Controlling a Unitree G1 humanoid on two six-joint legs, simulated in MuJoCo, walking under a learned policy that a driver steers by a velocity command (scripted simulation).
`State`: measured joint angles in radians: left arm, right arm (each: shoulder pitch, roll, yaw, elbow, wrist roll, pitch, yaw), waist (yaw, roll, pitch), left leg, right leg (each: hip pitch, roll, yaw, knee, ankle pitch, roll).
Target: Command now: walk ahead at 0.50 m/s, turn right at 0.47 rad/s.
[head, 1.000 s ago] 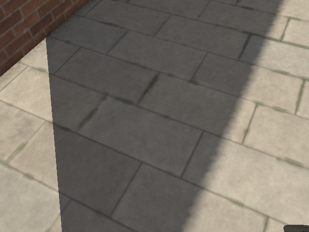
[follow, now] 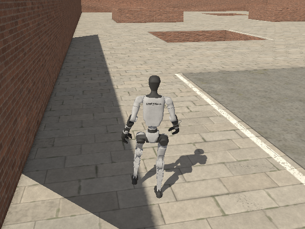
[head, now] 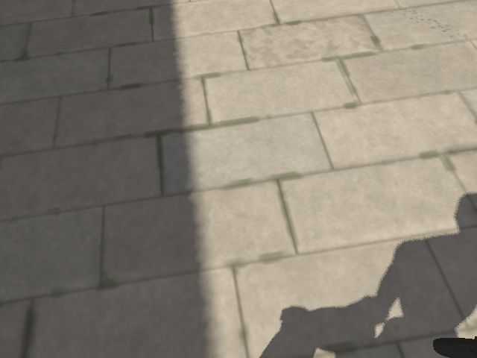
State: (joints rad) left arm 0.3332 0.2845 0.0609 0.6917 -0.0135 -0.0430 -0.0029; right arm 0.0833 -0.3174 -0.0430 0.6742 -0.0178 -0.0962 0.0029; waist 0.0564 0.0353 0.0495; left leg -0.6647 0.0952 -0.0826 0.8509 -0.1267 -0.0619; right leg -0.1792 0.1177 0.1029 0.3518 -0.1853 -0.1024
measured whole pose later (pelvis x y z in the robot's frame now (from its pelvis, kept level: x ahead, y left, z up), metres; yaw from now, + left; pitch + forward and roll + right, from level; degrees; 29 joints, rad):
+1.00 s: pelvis +0.56 -0.04 +0.00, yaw -4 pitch +1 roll -1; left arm 0.34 0.27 0.05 0.81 0.00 -0.08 -0.02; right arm 0.17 -0.31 -0.05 0.76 0.01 -0.06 0.01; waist 0.05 0.05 0.01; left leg -0.66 0.12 -0.04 0.91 -0.12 -0.02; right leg -0.11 0.07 -0.04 0.26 -0.17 -0.07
